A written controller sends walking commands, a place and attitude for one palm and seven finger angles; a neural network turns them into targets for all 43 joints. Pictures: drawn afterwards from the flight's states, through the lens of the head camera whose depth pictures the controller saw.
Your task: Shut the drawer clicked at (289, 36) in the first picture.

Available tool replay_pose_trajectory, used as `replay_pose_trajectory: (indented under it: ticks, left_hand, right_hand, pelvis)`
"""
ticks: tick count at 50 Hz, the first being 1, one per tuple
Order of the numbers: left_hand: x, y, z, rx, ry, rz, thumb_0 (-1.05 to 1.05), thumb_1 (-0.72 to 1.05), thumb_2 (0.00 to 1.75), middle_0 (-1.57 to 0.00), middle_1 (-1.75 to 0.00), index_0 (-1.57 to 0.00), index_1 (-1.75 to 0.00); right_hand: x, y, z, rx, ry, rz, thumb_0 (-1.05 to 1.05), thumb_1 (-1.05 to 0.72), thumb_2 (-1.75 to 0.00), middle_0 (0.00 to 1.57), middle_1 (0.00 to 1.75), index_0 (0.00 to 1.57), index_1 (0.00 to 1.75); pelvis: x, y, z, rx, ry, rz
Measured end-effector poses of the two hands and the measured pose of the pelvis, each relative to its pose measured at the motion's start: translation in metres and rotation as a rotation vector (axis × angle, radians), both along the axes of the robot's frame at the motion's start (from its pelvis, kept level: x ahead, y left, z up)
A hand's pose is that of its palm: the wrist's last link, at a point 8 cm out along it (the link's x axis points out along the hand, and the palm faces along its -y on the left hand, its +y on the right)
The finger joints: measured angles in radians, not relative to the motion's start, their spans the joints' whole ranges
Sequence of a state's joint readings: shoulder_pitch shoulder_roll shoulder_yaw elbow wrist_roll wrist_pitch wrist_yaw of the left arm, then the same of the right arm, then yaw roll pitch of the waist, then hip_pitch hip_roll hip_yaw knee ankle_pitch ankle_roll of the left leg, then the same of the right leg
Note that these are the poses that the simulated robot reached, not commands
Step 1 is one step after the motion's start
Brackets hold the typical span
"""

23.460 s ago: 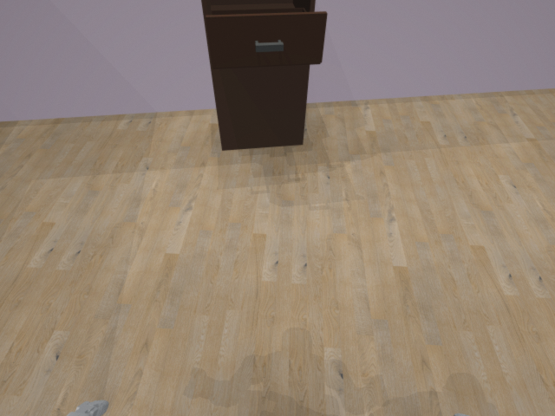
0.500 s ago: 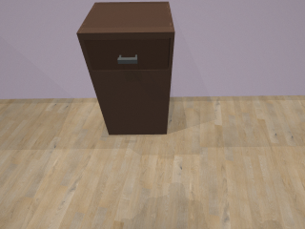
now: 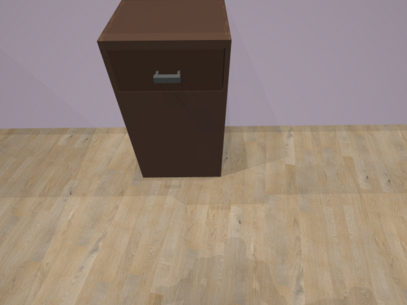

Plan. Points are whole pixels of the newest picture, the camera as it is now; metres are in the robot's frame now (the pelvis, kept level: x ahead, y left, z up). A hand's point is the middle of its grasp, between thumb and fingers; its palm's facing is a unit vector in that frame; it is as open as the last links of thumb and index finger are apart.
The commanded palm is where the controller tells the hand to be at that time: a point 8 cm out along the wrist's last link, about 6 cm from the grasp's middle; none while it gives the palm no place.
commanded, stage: look to check the result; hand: left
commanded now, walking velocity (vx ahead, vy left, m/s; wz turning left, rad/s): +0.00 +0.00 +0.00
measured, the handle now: (167, 75) +0.90 +0.19 -0.05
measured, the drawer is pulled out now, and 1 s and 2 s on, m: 0.00 0.00 0.00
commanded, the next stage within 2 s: stand and wait in 0.26 s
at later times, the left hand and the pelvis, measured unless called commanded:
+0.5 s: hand out of the picture +0.08 +0.23 -0.16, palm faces +0.00 -0.95 -0.32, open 7.4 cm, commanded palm none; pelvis +0.01 -0.01 +0.00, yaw +0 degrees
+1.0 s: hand out of the picture +0.09 +0.23 -0.15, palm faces -0.01 -0.94 -0.33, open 7.4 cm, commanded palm none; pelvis +0.02 -0.01 +0.00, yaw -1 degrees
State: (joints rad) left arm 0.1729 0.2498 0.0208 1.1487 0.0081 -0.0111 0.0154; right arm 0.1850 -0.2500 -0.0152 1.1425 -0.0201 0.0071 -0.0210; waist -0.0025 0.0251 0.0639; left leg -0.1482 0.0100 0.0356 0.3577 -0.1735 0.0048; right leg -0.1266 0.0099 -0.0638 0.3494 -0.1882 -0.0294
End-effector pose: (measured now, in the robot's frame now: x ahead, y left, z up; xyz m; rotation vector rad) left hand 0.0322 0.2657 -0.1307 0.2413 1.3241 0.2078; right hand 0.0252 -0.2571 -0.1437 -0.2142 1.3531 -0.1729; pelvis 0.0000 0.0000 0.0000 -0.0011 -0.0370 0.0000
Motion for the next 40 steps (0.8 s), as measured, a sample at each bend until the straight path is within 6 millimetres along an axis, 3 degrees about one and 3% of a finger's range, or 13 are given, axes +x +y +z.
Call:
replay_pose_trajectory:
  ticks: [21,40]
  left_hand:
    - [0.037,0.004,0.009,0.024,-0.071,-0.033,0.00,0.90,0.90,-0.20,-0.30,-0.20,-0.30]
    - [0.052,0.010,0.014,0.045,-0.082,-0.048,0.00,0.90,0.90,-0.20,-0.30,-0.20,-0.30]
  right_hand:
    - [0.034,-0.020,0.008,-0.030,-0.065,0.022,0.00,-0.91,-0.90,0.20,0.30,0.20,0.30]
    - [0.037,-0.031,0.011,-0.050,-0.061,0.018,0.00,-0.91,-0.90,0.20,0.30,0.21,0.30]
  pelvis:
    - [0.008,-0.005,0.002,0.001,0.001,-0.002]
    - [0.014,-0.008,0.002,0.002,0.003,-0.007]
